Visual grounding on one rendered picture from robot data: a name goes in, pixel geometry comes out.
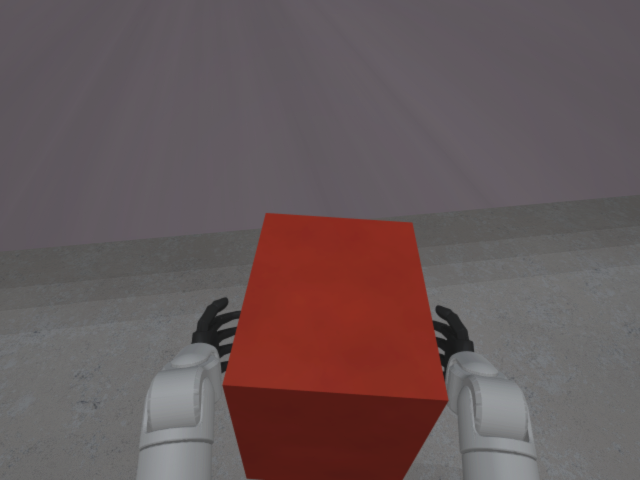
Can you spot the right robot forearm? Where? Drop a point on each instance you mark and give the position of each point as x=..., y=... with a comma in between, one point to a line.
x=495, y=432

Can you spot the carton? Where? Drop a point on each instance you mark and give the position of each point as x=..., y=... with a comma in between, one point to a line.
x=334, y=371

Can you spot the robot right hand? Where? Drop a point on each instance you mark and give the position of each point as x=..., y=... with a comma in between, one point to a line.
x=456, y=334

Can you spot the left robot forearm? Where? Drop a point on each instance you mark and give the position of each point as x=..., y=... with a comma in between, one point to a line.
x=177, y=429

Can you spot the robot left hand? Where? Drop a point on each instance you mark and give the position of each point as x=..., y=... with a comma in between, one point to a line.
x=208, y=325

